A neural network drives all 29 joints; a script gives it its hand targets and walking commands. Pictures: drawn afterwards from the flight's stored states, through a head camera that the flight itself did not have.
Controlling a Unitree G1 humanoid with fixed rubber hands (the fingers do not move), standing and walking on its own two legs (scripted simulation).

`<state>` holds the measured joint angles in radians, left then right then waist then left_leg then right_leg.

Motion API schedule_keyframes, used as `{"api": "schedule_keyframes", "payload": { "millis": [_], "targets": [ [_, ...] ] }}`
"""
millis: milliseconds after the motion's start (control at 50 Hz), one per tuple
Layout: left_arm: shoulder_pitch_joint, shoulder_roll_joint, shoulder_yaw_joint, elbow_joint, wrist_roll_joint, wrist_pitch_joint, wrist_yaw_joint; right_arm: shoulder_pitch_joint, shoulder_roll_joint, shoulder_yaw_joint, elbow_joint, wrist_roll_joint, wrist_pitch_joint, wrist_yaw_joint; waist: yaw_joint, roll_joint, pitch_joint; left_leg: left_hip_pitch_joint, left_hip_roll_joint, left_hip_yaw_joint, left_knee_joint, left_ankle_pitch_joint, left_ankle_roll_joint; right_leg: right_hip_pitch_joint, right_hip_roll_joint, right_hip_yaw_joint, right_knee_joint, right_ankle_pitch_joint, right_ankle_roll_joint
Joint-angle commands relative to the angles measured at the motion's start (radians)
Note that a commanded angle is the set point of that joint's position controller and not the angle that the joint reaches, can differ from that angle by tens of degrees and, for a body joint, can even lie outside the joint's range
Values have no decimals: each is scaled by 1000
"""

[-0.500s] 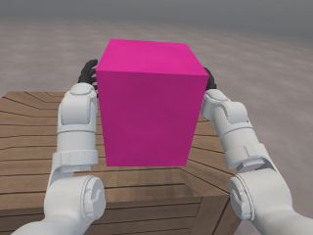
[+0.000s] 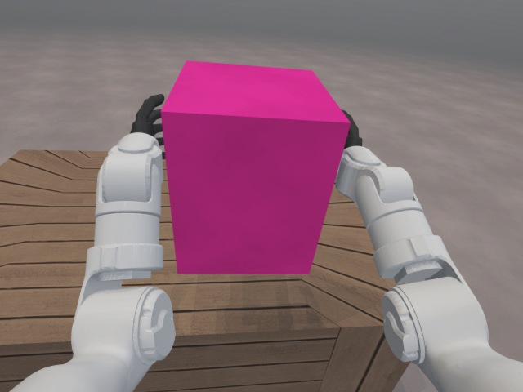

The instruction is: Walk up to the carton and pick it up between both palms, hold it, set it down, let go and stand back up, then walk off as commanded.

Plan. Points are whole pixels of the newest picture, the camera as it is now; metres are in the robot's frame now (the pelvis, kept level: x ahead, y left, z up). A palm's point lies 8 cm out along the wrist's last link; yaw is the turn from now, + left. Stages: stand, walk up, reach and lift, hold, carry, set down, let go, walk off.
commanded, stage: hold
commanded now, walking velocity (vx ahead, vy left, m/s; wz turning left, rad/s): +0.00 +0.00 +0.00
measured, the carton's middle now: (247, 167) +0.39 +0.01 +0.24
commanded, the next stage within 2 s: none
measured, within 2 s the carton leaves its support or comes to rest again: neither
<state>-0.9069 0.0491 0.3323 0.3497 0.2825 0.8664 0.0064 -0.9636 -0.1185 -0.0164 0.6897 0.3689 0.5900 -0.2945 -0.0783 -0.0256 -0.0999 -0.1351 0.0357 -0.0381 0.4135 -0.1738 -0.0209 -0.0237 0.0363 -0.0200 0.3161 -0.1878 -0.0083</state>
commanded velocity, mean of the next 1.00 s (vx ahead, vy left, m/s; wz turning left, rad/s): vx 0.00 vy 0.00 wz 0.00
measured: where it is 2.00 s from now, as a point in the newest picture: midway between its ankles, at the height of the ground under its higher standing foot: outside the picture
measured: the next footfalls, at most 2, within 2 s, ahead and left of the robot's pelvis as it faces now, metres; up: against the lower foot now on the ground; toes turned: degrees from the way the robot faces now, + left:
none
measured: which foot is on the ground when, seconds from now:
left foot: down 0.00-1.00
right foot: down 0.00-1.00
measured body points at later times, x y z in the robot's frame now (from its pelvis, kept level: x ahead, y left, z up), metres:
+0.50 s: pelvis +0.00 +0.00 +0.00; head -0.08 +0.02 +0.44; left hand +0.39 +0.16 +0.28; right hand +0.38 -0.14 +0.27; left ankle +0.04 +0.13 -0.75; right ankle +0.00 -0.11 -0.75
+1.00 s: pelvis +0.00 +0.00 +0.00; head -0.08 +0.02 +0.44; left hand +0.39 +0.15 +0.28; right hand +0.38 -0.14 +0.27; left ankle +0.04 +0.13 -0.74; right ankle +0.00 -0.11 -0.75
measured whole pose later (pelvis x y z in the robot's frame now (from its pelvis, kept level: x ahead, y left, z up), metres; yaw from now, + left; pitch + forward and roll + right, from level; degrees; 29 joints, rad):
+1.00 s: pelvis +0.00 +0.00 +0.00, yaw +0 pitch -6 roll -2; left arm -0.89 0.04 0.32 0.30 0.27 0.87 0.02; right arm -0.94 -0.13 -0.01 0.64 0.38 0.59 -0.30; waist -0.08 -0.02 -0.10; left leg -0.13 0.04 -0.03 0.41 -0.18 -0.02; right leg -0.02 0.04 -0.01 0.31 -0.18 -0.01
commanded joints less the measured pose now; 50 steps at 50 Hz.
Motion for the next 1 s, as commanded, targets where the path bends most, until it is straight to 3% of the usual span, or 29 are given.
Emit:
{"api": "schedule_keyframes", "payload": {
  "millis": [0,40,60,120,140,160,220,240,300,320,380,440,460,500,520,540,620,660,680,700,760,820,840,880,900,920,940,960,980],
  "targets": [
    [-767,-657,-446,-150,-215,-70,-126,-1004,626,289,-424,169,-52,126,-21,106,-438,224,-67,16,-27,281,-12,-2,61,-1,-49,216,66],
    [-763,-620,-422,-162,-225,-75,-122,-992,651,311,-416,168,-56,122,2,58,-468,234,-76,23,-16,271,4,-5,56,3,-51,240,80],
    [-761,-652,-457,-172,-230,-74,-118,-1022,632,301,-465,176,-59,117,-21,86,-477,237,-72,21,-19,282,-5,3,65,4,-46,252,71],
    [-784,-646,-447,-155,-218,-74,-109,-964,622,277,-366,157,-43,124,-18,108,-387,202,-63,17,-51,225,-21,-40,66,0,-57,146,62],
    [-747,-618,-401,-98,-190,-65,-110,-986,637,282,-360,140,-43,130,16,60,-351,185,-65,31,-61,168,4,-38,61,5,-75,98,59],
    [-737,-635,-413,-70,-197,-62,-114,-982,612,277,-347,147,-41,133,-1,83,-328,167,-61,21,-66,127,-5,-54,55,10,-74,72,53],
    [-753,-635,-433,-172,-200,-65,-122,-929,636,287,-341,162,-41,129,-10,81,-396,205,-62,25,-40,249,-7,-14,60,10,-53,202,64],
    [-735,-609,-381,-95,-161,-59,-122,-928,626,283,-308,151,-38,130,-2,67,-319,197,-73,28,-46,201,3,-42,50,7,-74,136,72],
    [-723,-589,-368,-54,-182,-61,-135,-998,631,286,-368,147,-45,121,9,23,-327,197,-76,31,-46,164,20,-51,41,14,-84,139,77],
    [-748,-605,-382,-52,-191,-65,-137,-996,634,258,-353,113,-47,122,-12,39,-345,181,-76,27,-52,162,18,-45,38,17,-75,149,74],
    [-802,-636,-426,-129,-220,-84,-132,-991,645,273,-368,141,-49,122,-26,60,-401,194,-67,22,-46,205,-3,-18,58,6,-62,162,66],
    [-822,-643,-440,-156,-237,-91,-111,-1019,670,300,-411,168,-62,126,4,107,-450,211,-75,29,-31,203,-2,-50,58,13,-65,141,65],
    [-762,-664,-448,-88,-228,-82,-110,-1046,649,296,-434,162,-65,121,2,102,-442,208,-74,29,-37,199,2,-54,48,15,-74,149,61],
    [-720,-618,-389,-39,-181,-72,-120,-943,634,264,-300,128,-39,120,-12,53,-324,178,-72,23,-55,167,6,-52,45,16,-79,142,71],
    [-730,-589,-358,-57,-177,-73,-125,-986,660,286,-354,129,-44,119,10,16,-365,191,-82,35,-55,164,20,-25,44,9,-82,140,79],
    [-730,-614,-401,-133,-201,-73,-124,-936,657,302,-361,150,-43,114,-15,18,-398,217,-71,26,-35,225,13,-9,55,10,-65,200,81],
    [-772,-645,-444,-101,-194,-68,-129,-965,623,268,-350,157,-38,114,-24,116,-345,192,-67,20,-42,199,-17,-40,53,11,-65,155,61],
    [-778,-619,-414,-168,-201,-76,-129,-921,669,283,-343,153,-38,120,-8,66,-374,199,-70,28,-44,197,-1,-23,47,7,-68,157,73],
    [-702,-630,-399,-111,-169,-62,-127,-919,635,291,-330,159,-32,121,-9,64,-348,205,-69,22,-41,236,0,-24,50,15,-63,187,66],
    [-746,-662,-453,-157,-198,-66,-124,-966,625,293,-395,166,-46,120,-27,90,-388,217,-70,24,-36,262,-13,-13,52,10,-57,193,69],
    [-714,-647,-444,-114,-184,-52,-132,-933,606,272,-344,144,-37,119,-31,105,-341,207,-55,18,-44,243,-19,-23,60,6,-62,183,54],
    [-793,-628,-433,-193,-215,-73,-121,-964,660,289,-383,169,-42,125,-6,73,-401,200,-73,30,-43,223,-4,-12,57,11,-68,157,69],
    [-804,-655,-477,-248,-241,-76,-111,-971,665,304,-432,172,-51,123,-26,109,-460,233,-66,20,-25,294,-18,-4,59,6,-46,251,64],
    [-762,-673,-486,-166,-233,-69,-105,-998,638,299,-444,154,-46,124,-23,84,-419,228,-59,18,-34,249,-18,-39,70,-4,-53,186,59],
    [-752,-649,-478,-167,-223,-66,-105,-959,637,287,-397,162,-42,124,-16,123,-411,213,-61,21,-32,266,-26,-23,62,17,-55,199,55],
    [-700,-639,-437,-108,-197,-51,-116,-949,615,284,-392,148,-39,118,-23,75,-341,205,-62,21,-41,241,-7,-23,61,3,-68,183,63],
    [-724,-622,-400,-111,-183,-56,-125,-963,659,292,-373,138,-38,122,-2,33,-326,196,-73,34,-49,206,8,-26,54,7,-79,157,72],
    [-706,-615,-411,-125,-182,-57,-126,-945,634,301,-406,142,-41,121,-9,50,-384,218,-77,32,-45,228,10,-6,47,5,-69,185,74],
    [-695,-597,-381,-102,-162,-51,-133,-917,624,285,-340,140,-27,118,-5,44,-322,208,-72,30,-60,187,14,-41,38,10,-76,136,73]
  ]
}}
